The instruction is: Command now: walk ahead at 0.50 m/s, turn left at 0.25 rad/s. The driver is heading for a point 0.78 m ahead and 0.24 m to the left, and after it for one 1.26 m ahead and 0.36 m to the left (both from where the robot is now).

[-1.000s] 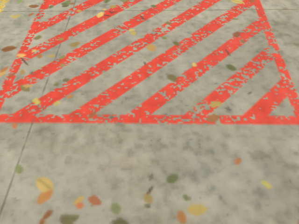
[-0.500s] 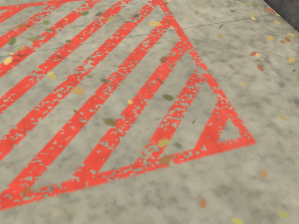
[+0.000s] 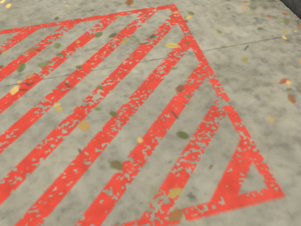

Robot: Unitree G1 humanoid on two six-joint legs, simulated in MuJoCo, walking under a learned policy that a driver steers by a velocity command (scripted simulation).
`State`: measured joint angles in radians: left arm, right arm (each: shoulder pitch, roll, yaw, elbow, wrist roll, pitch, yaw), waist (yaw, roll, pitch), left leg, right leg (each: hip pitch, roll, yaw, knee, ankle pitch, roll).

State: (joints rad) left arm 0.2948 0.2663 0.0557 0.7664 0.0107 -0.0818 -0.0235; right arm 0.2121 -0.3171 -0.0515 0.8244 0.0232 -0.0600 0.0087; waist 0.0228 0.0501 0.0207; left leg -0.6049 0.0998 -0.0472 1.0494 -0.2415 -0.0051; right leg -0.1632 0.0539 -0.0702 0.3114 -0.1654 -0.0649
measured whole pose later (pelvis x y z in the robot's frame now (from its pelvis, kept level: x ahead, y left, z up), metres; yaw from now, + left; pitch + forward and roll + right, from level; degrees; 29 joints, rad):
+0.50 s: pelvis +0.28 +0.08 -0.01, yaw +17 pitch +1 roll +0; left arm 0.18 0.30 0.05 0.75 0.01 -0.11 0.00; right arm 0.26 -0.29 -0.07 0.73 0.01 -0.05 0.02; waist -0.02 -0.02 0.05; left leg -0.28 -0.11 -0.03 0.42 -0.16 0.10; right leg -0.52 -0.08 0.06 1.10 -0.34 0.02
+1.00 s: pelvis +0.56 +0.12 +0.00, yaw +29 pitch +1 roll -1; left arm 0.30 0.26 0.05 0.80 0.00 -0.10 -0.02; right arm 0.25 -0.30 -0.06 0.71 0.01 -0.05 0.00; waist 0.04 0.05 0.02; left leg -0.53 0.04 -0.06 1.06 -0.32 0.02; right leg -0.21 0.05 -0.01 0.37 -0.18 -0.04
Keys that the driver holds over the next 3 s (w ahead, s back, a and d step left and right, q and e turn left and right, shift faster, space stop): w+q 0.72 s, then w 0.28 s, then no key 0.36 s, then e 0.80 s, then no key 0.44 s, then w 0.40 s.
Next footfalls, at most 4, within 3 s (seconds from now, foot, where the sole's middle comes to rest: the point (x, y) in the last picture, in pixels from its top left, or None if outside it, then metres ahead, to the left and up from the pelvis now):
0.32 left None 0.33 0.16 -0.78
0.78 right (154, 192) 0.65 0.05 -0.78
1.24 left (89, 174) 0.74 0.38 -0.78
1.64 right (137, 166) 0.79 0.15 -0.78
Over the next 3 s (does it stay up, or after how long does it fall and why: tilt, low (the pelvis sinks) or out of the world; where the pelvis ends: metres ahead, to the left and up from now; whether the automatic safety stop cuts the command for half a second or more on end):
stays up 0.80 0.27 -0.01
